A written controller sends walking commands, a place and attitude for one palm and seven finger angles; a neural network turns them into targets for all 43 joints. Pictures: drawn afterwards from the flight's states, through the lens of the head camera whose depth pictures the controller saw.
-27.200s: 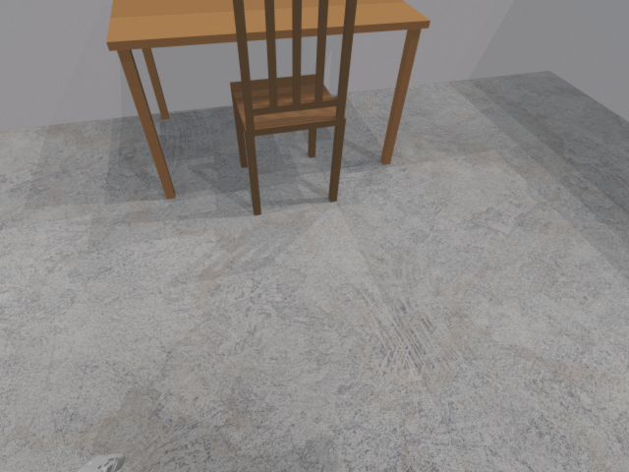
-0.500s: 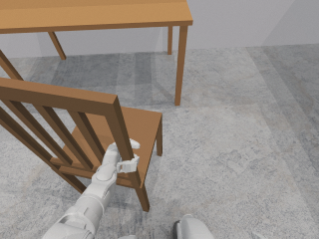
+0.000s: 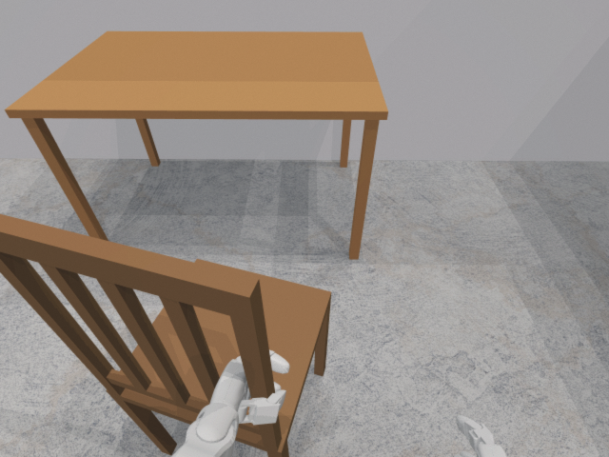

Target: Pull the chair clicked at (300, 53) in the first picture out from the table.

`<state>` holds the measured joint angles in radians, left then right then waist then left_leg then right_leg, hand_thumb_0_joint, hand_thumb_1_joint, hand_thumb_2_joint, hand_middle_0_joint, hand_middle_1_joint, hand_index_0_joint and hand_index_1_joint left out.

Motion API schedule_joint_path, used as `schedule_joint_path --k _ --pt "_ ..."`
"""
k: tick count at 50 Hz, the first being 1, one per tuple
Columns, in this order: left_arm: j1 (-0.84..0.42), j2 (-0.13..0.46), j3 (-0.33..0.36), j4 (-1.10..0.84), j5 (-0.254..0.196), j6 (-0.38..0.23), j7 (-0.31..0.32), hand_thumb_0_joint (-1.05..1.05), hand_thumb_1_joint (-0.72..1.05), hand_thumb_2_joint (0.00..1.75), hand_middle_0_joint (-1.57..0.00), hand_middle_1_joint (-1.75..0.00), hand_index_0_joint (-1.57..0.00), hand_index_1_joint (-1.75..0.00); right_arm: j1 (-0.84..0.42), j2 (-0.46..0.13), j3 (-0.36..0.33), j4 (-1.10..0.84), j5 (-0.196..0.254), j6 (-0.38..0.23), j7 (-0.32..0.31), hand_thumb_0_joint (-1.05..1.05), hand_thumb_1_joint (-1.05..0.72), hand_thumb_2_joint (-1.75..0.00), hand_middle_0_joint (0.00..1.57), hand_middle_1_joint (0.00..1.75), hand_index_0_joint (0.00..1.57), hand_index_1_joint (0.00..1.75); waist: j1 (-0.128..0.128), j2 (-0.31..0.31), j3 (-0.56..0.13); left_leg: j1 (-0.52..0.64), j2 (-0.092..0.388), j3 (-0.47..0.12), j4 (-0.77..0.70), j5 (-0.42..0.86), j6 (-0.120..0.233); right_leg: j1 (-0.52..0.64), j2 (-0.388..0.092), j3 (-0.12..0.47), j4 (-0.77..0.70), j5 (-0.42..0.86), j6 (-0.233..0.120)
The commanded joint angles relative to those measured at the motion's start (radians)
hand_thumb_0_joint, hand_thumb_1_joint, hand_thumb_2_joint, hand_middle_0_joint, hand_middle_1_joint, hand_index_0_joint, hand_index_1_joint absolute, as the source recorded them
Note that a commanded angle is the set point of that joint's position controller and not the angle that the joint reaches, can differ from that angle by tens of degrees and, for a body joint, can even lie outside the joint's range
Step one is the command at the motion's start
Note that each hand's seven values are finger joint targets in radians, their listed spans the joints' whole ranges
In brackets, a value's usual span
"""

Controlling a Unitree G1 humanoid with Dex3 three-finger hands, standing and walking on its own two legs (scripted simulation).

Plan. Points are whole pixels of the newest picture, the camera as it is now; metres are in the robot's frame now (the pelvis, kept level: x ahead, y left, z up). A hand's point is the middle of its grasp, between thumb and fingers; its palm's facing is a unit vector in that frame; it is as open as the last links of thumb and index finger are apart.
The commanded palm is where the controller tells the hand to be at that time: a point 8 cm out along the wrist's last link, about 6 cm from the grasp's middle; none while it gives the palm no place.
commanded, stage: stop walking, hand still on the chair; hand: left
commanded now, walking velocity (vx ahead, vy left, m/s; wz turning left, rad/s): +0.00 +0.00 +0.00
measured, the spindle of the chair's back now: (153, 349) +0.29 +0.26 -0.05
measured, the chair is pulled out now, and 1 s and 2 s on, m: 0.62 0.62 0.62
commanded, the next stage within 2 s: open the thumb and straighten the fingers in 0.50 s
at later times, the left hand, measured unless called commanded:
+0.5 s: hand (271, 397) +0.23 +0.07 -0.07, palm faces -0.20 -0.98 -0.10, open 6.2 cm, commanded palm +0.23 +0.12 -0.06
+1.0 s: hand (262, 387) +0.25 +0.08 -0.07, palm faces -0.22 -0.97 -0.09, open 12.3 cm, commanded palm +0.24 +0.13 -0.05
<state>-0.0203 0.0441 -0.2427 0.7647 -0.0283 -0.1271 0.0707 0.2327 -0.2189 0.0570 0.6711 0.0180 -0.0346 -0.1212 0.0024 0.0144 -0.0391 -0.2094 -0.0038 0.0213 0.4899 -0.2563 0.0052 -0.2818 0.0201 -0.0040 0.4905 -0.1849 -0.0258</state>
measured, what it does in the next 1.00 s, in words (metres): stands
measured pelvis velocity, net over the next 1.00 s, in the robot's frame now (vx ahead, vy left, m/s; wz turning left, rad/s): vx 0.02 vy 0.00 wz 0.04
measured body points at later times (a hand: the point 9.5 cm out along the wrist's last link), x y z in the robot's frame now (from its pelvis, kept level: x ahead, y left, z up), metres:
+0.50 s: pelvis +0.04 +0.01 +0.00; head +0.03 +0.00 +0.45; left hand +0.24 +0.12 -0.06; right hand +0.20 -0.22 -0.10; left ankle +0.01 +0.12 -0.74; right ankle +0.05 -0.10 -0.74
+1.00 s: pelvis +0.02 +0.00 -0.04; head +0.04 -0.01 +0.41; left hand +0.26 +0.14 -0.06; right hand +0.19 -0.23 -0.12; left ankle +0.01 +0.12 -0.74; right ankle +0.05 -0.10 -0.74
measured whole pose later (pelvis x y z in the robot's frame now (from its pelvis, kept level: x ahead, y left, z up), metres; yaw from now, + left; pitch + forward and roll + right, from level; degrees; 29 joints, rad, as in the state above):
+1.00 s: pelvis +0.02 +0.00 -0.04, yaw +2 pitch +7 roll +0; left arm 0.12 0.14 -0.20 0.27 -0.02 0.11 -0.04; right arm 0.22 -0.24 0.03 0.53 0.03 -0.03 0.00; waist -0.05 0.02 -0.10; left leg -0.53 -0.02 -0.01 0.83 -0.43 0.01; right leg -0.59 0.00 -0.04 0.83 -0.37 -0.03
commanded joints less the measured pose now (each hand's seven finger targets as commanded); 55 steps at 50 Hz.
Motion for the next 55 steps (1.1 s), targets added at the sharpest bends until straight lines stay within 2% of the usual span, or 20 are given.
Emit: schedule_joint_path --k 1,13,18,21,27,29,30,31,32,33,36,38,40,41,42,45,47,48,53,55 --pt "-0.219 0.050 0.035 -0.242 -0.006 -0.031 0.017 0.00 0.90 0.90 -0.50 -1.45 -0.50 -1.45 -0.094 -0.115 -0.040 -0.141 -0.003 -0.042 -0.009 0.00 -0.90 -0.90 0.20 0.30 0.20 0.30 0.003 -0.034 -0.100 0.026 0.071 -0.080 -0.117 0.014 0.027 0.013 -0.078 0.073 -0.119 -0.073 0.011" --pt "-0.076 0.037 -0.006 -0.328 -0.003 -0.012 0.013 0.00 0.90 0.90 -0.50 -1.45 -0.50 -1.45 -0.107 -0.114 -0.042 -0.151 -0.011 -0.023 -0.011 0.00 -0.90 -0.90 0.20 0.30 0.20 0.30 -0.004 -0.077 -0.143 0.078 0.072 -0.066 -0.084 0.220 0.016 0.066 -0.090 0.051 -0.091 0.162 0.006" --pt "-0.048 0.038 -0.012 -0.364 -0.001 -0.011 0.012 0.00 0.90 0.90 -0.50 -1.45 -0.50 -1.45 -0.113 -0.110 -0.041 -0.157 -0.012 -0.014 -0.010 0.00 -0.90 -0.90 0.20 0.30 0.20 0.30 -0.006 -0.050 -0.146 0.089 0.072 -0.061 -0.088 0.249 0.013 0.074 -0.091 0.042 -0.090 0.184 0.005" --pt "-0.030 0.039 -0.013 -0.363 -0.003 -0.008 0.010 0.00 0.90 0.90 -0.50 -1.45 -0.50 -1.45 -0.116 -0.111 -0.041 -0.158 -0.010 -0.009 -0.009 0.00 -0.90 -0.90 0.20 0.30 0.20 0.30 -0.007 -0.079 -0.130 0.088 0.070 -0.062 -0.086 0.237 0.011 0.063 -0.093 0.045 -0.104 0.178 0.005" --pt "-0.013 0.046 -0.011 -0.375 -0.003 -0.009 0.013 0.00 0.90 0.90 -0.50 -1.45 -0.50 -1.45 -0.125 -0.109 -0.039 -0.162 -0.010 0.000 -0.007 0.00 -0.90 -0.90 0.20 0.30 0.20 0.30 -0.006 -0.032 -0.118 0.081 0.065 -0.063 -0.097 0.216 0.011 0.063 -0.094 0.040 -0.120 0.142 0.004" --pt "-0.010 0.047 -0.010 -0.372 -0.004 -0.009 0.014 0.00 0.90 0.90 -0.50 -1.45 -0.50 -1.45 -0.125 -0.106 -0.040 -0.164 -0.010 0.003 -0.007 0.00 -0.90 -0.90 0.20 0.30 0.20 0.30 -0.005 -0.059 -0.120 0.082 0.061 -0.059 -0.093 0.205 0.012 0.064 -0.095 0.038 -0.129 0.138 0.006" --pt "-0.006 0.085 0.022 -0.461 -0.002 -0.018 0.017 0.00 0.90 0.90 -0.50 -1.45 -0.50 -1.45 -0.133 -0.107 -0.043 -0.178 -0.007 0.002 -0.005 0.00 -0.90 -0.90 0.20 0.30 0.20 0.30 -0.003 -0.059 -0.124 0.087 0.058 -0.062 -0.096 0.209 0.013 0.069 -0.092 0.039 -0.134 0.141 0.006" --pt "0.006 0.054 -0.022 -0.394 0.001 0.036 -0.035 0.00 0.78 0.84 -0.50 -1.45 -0.50 -1.45 -0.099 -0.128 -0.070 -0.175 0.017 -0.015 0.051 0.00 -0.90 -0.90 0.20 0.30 0.20 0.30 -0.071 -0.184 -0.059 -0.015 0.007 -0.023 -0.025 0.219 0.028 0.004 -0.045 -0.010 -0.017 0.196 0.002" --pt "-0.085 0.085 0.013 -0.508 -0.005 0.037 -0.065 0.00 0.66 0.78 -0.50 -1.45 -0.50 -1.45 -0.102 -0.132 -0.084 -0.186 0.013 -0.029 0.076 0.00 -0.90 -0.90 0.20 0.30 0.20 0.30 -0.051 -0.182 -0.146 -0.051 -0.008 -0.021 0.014 0.243 0.028 0.020 -0.041 -0.016 0.019 0.243 0.002" --pt "-0.084 0.090 0.018 -0.547 -0.003 0.039 -0.083 0.00 0.54 0.73 -0.50 -1.45 -0.50 -1.45 -0.108 -0.129 -0.089 -0.191 0.007 -0.037 0.083 0.00 -0.90 -0.90 0.20 0.30 0.20 0.30 -0.050 -0.144 -0.190 -0.040 -0.011 -0.013 0.035 0.261 0.029 0.028 -0.041 -0.014 0.040 0.269 0.002" --pt "0.014 0.091 0.030 -0.624 -0.011 0.059 -0.106 0.00 0.17 0.55 -0.50 -1.45 -0.50 -1.45 -0.107 -0.115 -0.087 -0.231 0.012 -0.055 0.112 0.00 -0.90 -0.90 0.20 0.30 0.20 0.30 -0.036 0.012 -0.243 -0.069 -0.016 -0.015 0.094 0.206 0.021 -0.029 -0.038 -0.015 0.088 0.170 0.000" --pt "0.012 0.074 0.016 -0.663 -0.010 0.070 -0.104 0.00 -0.07 0.43 -0.50 -1.45 -0.50 -1.45 -0.108 -0.111 -0.085 -0.249 0.012 -0.063 0.124 0.00 -0.90 -0.90 0.20 0.30 0.20 0.30 -0.047 0.014 -0.241 -0.115 -0.018 -0.024 0.129 0.161 0.022 -0.070 -0.029 -0.020 0.119 0.115 -0.002" --pt "0.032 0.079 0.019 -0.660 -0.001 0.089 -0.098 0.00 -0.31 0.32 -0.50 -1.45 -0.50 -1.45 -0.109 -0.121 -0.086 -0.266 0.013 -0.064 0.129 0.00 -0.90 -0.90 0.20 0.30 0.20 0.30 -0.056 -0.036 -0.213 -0.178 -0.015 -0.031 0.154 0.086 0.025 -0.128 -0.020 -0.024 0.143 0.035 0.002" --pt "0.019 0.080 0.019 -0.670 0.003 0.097 -0.096 0.00 -0.43 0.26 -0.47 -1.38 -0.47 -1.38 -0.108 -0.123 -0.086 -0.271 0.013 -0.062 0.130 0.00 -0.90 -0.90 0.20 0.30 0.20 0.30 -0.060 -0.041 -0.214 -0.205 -0.015 -0.035 0.168 0.053 0.026 -0.146 -0.022 -0.026 0.158 0.000 0.003" --pt "0.002 0.151 0.084 -0.661 0.009 0.109 -0.092 0.00 -0.55 0.20 -0.45 -1.30 -0.45 -1.30 -0.109 -0.134 -0.088 -0.275 0.012 -0.058 0.127 0.00 -0.90 -0.90 0.20 0.30 0.20 0.30 -0.051 -0.047 -0.210 -0.239 -0.019 -0.037 0.180 0.018 0.027 -0.156 -0.021 -0.021 0.167 -0.033 0.003" --pt "0.008 0.137 0.078 -0.649 0.014 0.164 -0.102 0.00 -0.55 0.20 -0.38 -1.09 -0.38 -1.09 -0.114 -0.140 -0.084 -0.299 0.015 -0.048 0.120 0.00 -0.90 -0.90 0.20 0.30 0.20 0.30 -0.054 -0.096 -0.201 -0.294 -0.022 -0.037 0.202 -0.030 0.033 -0.184 -0.019 -0.018 0.185 -0.089 0.008" --pt "0.034 0.114 0.064 -0.698 0.001 0.193 -0.112 0.00 -0.55 0.20 -0.32 -0.94 -0.32 -0.94 -0.125 -0.136 -0.080 -0.322 0.018 -0.049 0.115 0.00 -0.90 -0.90 0.20 0.30 0.20 0.30 -0.042 -0.040 -0.225 -0.298 -0.024 -0.034 0.218 -0.029 0.032 -0.177 -0.023 -0.017 0.202 -0.093 0.005" --pt "-0.003 0.106 0.055 -0.732 -0.008 0.205 -0.115 0.00 -0.55 0.20 -0.30 -0.87 -0.30 -0.87 -0.123 -0.135 -0.078 -0.326 0.018 -0.053 0.112 0.00 -0.90 -0.90 0.20 0.30 0.20 0.30 -0.052 -0.036 -0.244 -0.292 -0.026 -0.035 0.229 -0.020 0.034 -0.174 -0.023 -0.018 0.206 -0.080 0.007" --pt "0.008 0.092 0.031 -0.823 -0.018 0.238 -0.114 0.00 -0.55 0.20 -0.18 -0.51 -0.18 -0.51 -0.104 -0.137 -0.076 -0.333 0.016 -0.074 0.096 0.00 -0.90 -0.90 0.20 0.30 0.20 0.30 -0.067 -0.038 -0.263 -0.294 -0.024 -0.050 0.267 0.019 0.035 -0.195 -0.021 -0.026 0.238 -0.045 0.008" --pt "0.050 0.097 0.037 -0.822 -0.015 0.250 -0.109 0.00 -0.55 0.20 -0.13 -0.36 -0.13 -0.36 -0.100 -0.143 -0.076 -0.336 0.013 -0.081 0.093 0.00 -0.90 -0.90 0.20 0.30 0.20 0.30 -0.068 -0.071 -0.247 -0.311 -0.023 -0.052 0.278 0.015 0.035 -0.215 -0.018 -0.027 0.243 -0.051 0.011"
